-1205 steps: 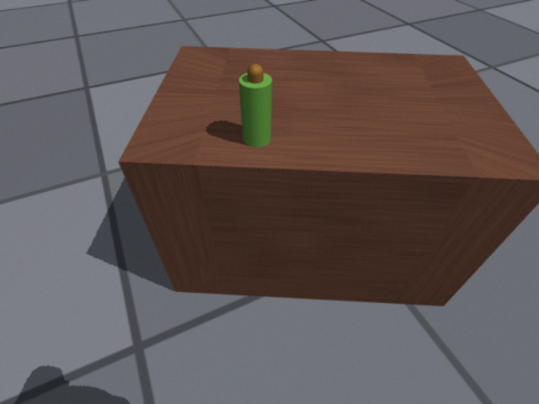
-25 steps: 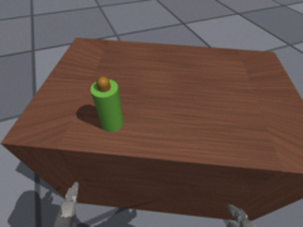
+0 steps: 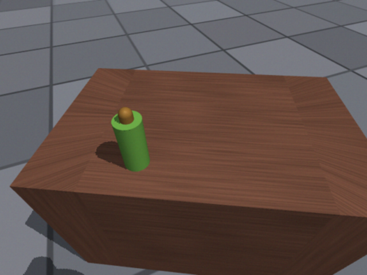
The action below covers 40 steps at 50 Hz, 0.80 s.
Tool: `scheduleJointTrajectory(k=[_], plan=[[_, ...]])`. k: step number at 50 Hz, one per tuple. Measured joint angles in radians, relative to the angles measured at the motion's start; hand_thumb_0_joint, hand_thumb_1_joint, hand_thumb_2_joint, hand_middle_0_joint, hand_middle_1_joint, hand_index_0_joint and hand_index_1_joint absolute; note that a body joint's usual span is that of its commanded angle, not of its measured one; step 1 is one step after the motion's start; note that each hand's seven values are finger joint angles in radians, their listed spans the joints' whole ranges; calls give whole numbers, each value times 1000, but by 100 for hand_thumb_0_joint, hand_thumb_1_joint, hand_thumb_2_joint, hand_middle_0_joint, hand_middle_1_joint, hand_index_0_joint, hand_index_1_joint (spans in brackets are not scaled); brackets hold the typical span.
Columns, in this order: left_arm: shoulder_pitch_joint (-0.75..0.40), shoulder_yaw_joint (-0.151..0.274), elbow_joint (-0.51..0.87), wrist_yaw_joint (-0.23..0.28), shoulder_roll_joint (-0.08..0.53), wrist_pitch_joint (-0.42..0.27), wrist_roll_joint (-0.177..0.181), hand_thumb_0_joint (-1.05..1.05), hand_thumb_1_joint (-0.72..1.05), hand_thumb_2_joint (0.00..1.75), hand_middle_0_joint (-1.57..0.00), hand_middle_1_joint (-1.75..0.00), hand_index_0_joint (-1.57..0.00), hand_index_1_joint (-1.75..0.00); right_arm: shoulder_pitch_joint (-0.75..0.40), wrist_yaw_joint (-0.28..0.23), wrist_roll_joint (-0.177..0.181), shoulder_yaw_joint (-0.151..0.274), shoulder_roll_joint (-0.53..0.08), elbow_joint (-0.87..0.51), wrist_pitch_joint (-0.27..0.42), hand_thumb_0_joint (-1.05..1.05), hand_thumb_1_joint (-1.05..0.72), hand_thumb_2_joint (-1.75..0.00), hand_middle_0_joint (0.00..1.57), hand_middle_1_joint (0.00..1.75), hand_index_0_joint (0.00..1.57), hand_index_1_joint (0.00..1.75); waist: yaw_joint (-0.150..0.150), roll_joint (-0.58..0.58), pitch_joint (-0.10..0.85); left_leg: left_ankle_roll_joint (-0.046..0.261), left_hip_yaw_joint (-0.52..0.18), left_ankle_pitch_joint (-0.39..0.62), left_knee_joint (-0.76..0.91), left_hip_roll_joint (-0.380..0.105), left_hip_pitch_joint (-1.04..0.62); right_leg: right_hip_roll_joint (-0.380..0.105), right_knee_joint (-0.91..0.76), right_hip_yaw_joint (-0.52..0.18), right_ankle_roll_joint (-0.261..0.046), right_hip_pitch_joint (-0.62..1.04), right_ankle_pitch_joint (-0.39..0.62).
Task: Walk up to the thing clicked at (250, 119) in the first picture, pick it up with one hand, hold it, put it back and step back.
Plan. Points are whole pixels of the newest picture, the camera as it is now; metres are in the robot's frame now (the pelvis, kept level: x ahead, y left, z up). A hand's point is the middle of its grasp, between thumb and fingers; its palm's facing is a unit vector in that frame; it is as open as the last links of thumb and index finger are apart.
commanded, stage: home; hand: left
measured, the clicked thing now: (131, 138) +0.47 +0.17 +0.03
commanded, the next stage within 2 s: stand in 1.58 s
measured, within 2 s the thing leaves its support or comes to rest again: neither
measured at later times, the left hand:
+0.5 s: hand out of the picture +0.03 +0.25 -0.14, palm faces -0.02 -0.93 -0.37, open 17.4 cm
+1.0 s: hand out of the picture +0.06 +0.24 -0.14, palm faces +0.00 -0.93 -0.37, open 17.5 cm
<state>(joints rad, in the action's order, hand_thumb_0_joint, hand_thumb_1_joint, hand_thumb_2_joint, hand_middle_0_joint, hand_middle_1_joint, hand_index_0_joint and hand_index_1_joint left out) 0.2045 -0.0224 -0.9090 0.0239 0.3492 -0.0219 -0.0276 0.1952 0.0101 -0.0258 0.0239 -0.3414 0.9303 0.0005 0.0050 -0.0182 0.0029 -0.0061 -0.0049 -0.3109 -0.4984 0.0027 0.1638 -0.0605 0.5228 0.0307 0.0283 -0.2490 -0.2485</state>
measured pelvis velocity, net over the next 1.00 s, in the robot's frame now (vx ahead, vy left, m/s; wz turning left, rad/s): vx -0.01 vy -0.02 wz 0.01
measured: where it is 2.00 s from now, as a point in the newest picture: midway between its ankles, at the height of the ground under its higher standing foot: outside the picture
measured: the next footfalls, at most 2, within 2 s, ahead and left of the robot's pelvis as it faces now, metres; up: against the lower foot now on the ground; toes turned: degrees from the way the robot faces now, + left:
none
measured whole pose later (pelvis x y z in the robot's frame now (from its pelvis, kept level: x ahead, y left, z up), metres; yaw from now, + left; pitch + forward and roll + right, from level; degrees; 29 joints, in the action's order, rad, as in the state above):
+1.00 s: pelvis -0.01 -0.02 +0.01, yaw +1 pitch -2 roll +0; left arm 0.11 -0.01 -1.14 0.01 0.35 -0.01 -0.01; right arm 0.15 0.01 -0.01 -0.01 -0.36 1.11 0.00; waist 0.01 -0.03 -0.03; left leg -0.03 -0.03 -0.21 -0.33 -0.03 0.08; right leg -0.03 0.35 0.06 0.00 -0.16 -0.16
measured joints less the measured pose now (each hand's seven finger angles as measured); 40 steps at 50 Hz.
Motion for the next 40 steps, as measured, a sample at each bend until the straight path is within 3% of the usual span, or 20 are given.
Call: scheduleJointTrajectory(k=[15,40], plan=[[-14,-14,-199,-12,18,11,11,0,-52,6,-5,-5,-6,-6,5,10,4,-23,-13,167,-12,1,-91,-90,20,30,21,31,11,-2,-22,-11,-10,80,114,-11,-44,13,-119,13,-11,51,78],[-84,2,-234,-17,-4,10,19,0,-54,5,-5,-5,-6,-5,-38,-6,12,-35,-17,177,1,0,-91,-90,20,30,21,31,9,-7,-29,-22,-16,101,167,-22,-81,23,-158,21,-20,82,90]])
